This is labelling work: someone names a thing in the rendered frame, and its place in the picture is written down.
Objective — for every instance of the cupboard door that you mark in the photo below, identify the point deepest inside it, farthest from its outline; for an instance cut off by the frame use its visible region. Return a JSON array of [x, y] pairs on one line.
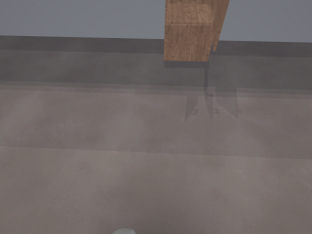
[[220, 14]]

